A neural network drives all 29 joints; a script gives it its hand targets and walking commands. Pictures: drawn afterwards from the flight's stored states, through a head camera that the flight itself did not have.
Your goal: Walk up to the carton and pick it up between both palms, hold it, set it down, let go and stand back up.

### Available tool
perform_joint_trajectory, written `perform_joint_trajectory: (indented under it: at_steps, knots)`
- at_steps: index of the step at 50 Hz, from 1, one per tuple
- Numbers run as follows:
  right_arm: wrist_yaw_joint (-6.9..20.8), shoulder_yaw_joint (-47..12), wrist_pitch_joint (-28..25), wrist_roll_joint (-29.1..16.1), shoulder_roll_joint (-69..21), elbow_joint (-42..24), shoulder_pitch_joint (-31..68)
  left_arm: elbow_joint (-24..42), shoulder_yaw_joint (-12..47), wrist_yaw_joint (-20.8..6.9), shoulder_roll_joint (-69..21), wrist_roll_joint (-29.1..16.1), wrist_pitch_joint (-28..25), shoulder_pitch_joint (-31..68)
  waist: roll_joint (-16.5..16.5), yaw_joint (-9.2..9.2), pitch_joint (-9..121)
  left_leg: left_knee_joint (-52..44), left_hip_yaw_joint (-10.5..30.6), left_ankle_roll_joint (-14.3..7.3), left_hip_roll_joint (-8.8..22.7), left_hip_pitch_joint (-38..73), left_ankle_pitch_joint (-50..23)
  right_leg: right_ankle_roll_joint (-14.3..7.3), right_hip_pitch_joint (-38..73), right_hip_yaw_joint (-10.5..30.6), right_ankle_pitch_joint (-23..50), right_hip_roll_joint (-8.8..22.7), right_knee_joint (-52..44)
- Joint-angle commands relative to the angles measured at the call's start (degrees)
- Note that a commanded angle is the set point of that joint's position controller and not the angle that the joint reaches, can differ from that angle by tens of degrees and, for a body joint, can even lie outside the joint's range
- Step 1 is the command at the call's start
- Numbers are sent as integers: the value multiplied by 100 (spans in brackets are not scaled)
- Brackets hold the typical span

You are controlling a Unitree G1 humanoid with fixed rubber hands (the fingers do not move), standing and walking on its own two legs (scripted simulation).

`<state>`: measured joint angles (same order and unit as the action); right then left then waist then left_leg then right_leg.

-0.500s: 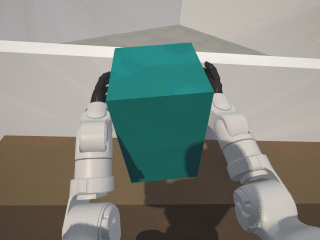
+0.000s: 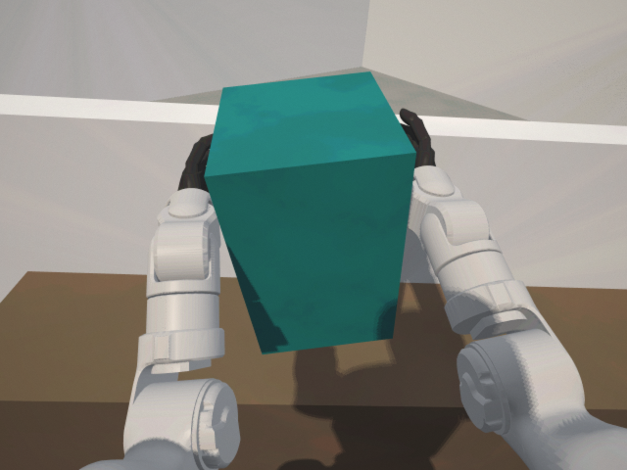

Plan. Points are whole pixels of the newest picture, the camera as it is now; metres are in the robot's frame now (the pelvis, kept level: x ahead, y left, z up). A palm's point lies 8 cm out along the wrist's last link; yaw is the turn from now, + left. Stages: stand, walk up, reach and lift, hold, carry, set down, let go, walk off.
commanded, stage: hold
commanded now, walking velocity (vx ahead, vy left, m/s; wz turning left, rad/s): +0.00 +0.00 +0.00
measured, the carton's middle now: (313, 221) +0.35 +0.00 +0.20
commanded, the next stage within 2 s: none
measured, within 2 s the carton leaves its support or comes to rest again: neither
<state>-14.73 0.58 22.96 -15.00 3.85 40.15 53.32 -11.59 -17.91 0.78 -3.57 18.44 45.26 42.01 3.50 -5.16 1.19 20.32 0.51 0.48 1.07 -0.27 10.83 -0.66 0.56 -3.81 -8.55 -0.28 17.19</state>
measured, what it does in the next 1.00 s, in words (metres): stands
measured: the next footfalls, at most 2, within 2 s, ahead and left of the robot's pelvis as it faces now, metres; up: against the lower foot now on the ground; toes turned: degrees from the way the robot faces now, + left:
none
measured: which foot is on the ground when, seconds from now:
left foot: down 0.00-1.00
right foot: down 0.00-1.00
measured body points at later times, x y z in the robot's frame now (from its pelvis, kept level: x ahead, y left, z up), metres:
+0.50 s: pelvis +0.01 +0.00 +0.00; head -0.07 +0.03 +0.44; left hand +0.38 +0.14 +0.24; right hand +0.39 -0.13 +0.27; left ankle +0.02 +0.12 -0.75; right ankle +0.02 -0.11 -0.75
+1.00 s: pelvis +0.01 +0.00 +0.00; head -0.07 +0.03 +0.44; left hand +0.37 +0.15 +0.24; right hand +0.39 -0.12 +0.27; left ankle +0.02 +0.12 -0.75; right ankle +0.02 -0.11 -0.75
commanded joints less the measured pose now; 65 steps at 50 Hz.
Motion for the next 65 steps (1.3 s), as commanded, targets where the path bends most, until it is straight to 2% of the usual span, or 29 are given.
perform_joint_trajectory:
  at_steps: [1,2,3,5,6,8,12,15,18,20,22,23,27,28,30,31,34,38,41,44,47,51,53,55,58,59,60,64,65]
  knots:
    - [383,-1933,3,-715,-4276,-1891,4134,692,2513,-784,-3042,-910,-399,4779,-280,5,2102,-246,-156,1,-442,70,-1227,599,760,66,1154,-333,-78]
    - [355,-1877,62,-727,-4213,-1757,4065,717,2546,-781,-3064,-924,-413,4893,-386,-69,1931,-248,-139,57,-436,99,-1219,613,677,46,1144,-337,-74]
    - [342,-1980,49,-782,-4306,-1911,4177,724,2535,-782,-3105,-910,-416,4905,-415,12,2058,-215,-155,61,-459,91,-1246,612,721,35,1150,-342,-73]
    - [315,-1920,93,-764,-4220,-1839,4220,493,2465,-790,-3048,-860,-390,4841,-393,-3,1841,-235,-144,66,-451,32,-1066,577,564,25,970,-331,-116]
    - [334,-1925,84,-803,-4266,-1891,4141,698,2540,-801,-3097,-933,-408,4851,-455,-5,2018,-260,-131,61,-436,57,-1020,573,566,10,863,-343,-88]
    - [357,-1845,86,-835,-4184,-1931,4199,778,2772,-770,-3236,-1038,-392,5007,-683,-112,2082,-244,-92,151,-392,29,-1041,493,451,-7,675,-383,-83]
    - [345,-1650,241,-705,-4024,-1493,3959,509,2522,-831,-3096,-868,-304,4843,-523,-146,1579,-353,-121,139,-390,-45,-866,507,410,20,532,-351,-178]
    - [345,-1767,250,-844,-4053,-1601,4023,663,2515,-859,-3153,-853,-270,4795,-611,-58,1747,-324,-102,174,-380,-66,-1120,504,611,-5,783,-395,-74]
    - [340,-1786,265,-859,-4156,-1639,3880,1048,2735,-816,-3215,-1000,-348,5100,-681,-221,1983,-222,-60,278,-384,121,-1384,525,589,-43,946,-421,-24]
    - [310,-1918,254,-934,-4110,-1897,4000,998,2780,-780,-3207,-1033,-345,4990,-633,-207,2083,-120,-63,281,-412,190,-1563,540,652,-13,1157,-428,-32]
    - [312,-1946,283,-940,-4120,-1886,4010,913,2605,-775,-3098,-988,-315,4878,-483,-46,1872,-169,-80,249,-400,127,-1466,538,610,-42,1052,-434,-33]
    - [309,-1898,326,-906,-4051,-1676,3953,709,2470,-790,-3031,-859,-252,4745,-470,-25,1597,-237,-87,205,-400,90,-1379,554,557,-44,991,-415,-71]
    - [282,-2100,274,-1016,-4189,-2124,4097,992,2588,-821,-3079,-927,-239,4806,-483,22,1992,-138,-87,212,-417,160,-1582,559,649,-26,1237,-419,-42]
    - [273,-2115,269,-1051,-4182,-2187,4034,1197,2723,-810,-3123,-1024,-277,4887,-569,-53,2156,-81,-72,245,-412,255,-1746,555,694,-25,1396,-429,5]
    - [257,-2084,282,-1015,-4164,-2147,4067,974,2603,-819,-3075,-949,-236,4769,-524,-12,1936,-110,-97,203,-437,209,-1514,572,550,6,1210,-391,-73]
    - [244,-2133,265,-1033,-4243,-2264,3996,1189,2726,-820,-3122,-1013,-248,4784,-514,-76,2136,-59,-77,220,-441,270,-1652,581,684,-10,1432,-395,-14]
    - [217,-2036,346,-961,-4134,-2082,3738,1163,2755,-843,-3070,-1004,-242,4783,-581,-199,1958,-154,-81,232,-440,221,-1399,608,661,6,1306,-375,-32]
    - [220,-2004,404,-897,-4124,-2004,3871,862,2485,-905,-2925,-824,-137,4610,-401,-30,1587,-279,-114,149,-425,25,-1135,616,634,-8,1119,-352,-74]
    - [228,-2117,359,-1027,-4190,-2263,3867,1235,2744,-905,-3069,-996,-183,4737,-547,-96,2047,-126,-86,220,-434,220,-1576,584,720,-5,1429,-382,2]
    - [185,-2159,364,-1069,-4140,-2330,3971,1070,2717,-904,-3052,-970,-178,4675,-493,-101,1910,-68,-75,218,-453,225,-1677,606,712,20,1571,-388,-23]
    - [221,-2084,379,-1009,-4097,-2248,3748,1271,2889,-887,-3177,-993,-190,4725,-679,-194,1953,-127,-52,274,-410,241,-1619,534,645,-1,1344,-390,-40]
    - [258,-1960,394,-874,-4073,-2023,3817,832,2590,-926,-3025,-832,-149,4604,-487,-79,1548,-308,-110,156,-413,-6,-1064,555,596,13,969,-334,-96]
    - [303,-1882,347,-862,-4029,-2076,3950,840,2686,-921,-3130,-877,-157,4656,-542,-91,1604,-325,-106,191,-367,9,-1076,519,551,-31,846,-371,-88]
    - [365,-1823,360,-817,-4068,-1794,3951,860,2665,-878,-3129,-873,-201,4877,-601,-70,1564,-362,-85,189,-345,-28,-1040,477,437,-23,625,-373,-90]
    - [338,-1997,265,-908,-4182,-2172,4062,1005,2748,-833,-3192,-994,-274,4843,-491,-73,2091,-173,-54,179,-390,205,-1477,525,583,-14,1178,-413,-24]
    - [312,-2051,250,-959,-4193,-2268,4026,1195,2923,-806,-3308,-1066,-303,4878,-597,-130,2269,-100,-34,251,-394,277,-1710,519,651,-16,1338,-437,18]
    - [288,-2046,260,-994,-4152,-2276,4041,1137,2907,-793,-3283,-1066,-290,4865,-630,-167,2244,-63,-28,259,-412,259,-1715,504,676,12,1361,-408,-6]
    - [326,-1896,343,-820,-4033,-1725,3767,817,2533,-812,-3059,-842,-214,4646,-448,-54,1608,-281,-81,176,-371,58,-1200,516,547,2,880,-384,-79]
    - [343,-1907,301,-833,-4099,-1871,3888,833,2565,-831,-3120,-878,-216,4684,-442,-46,1768,-303,-73,164,-377,15,-1100,536,589,-16,847,-379,-64]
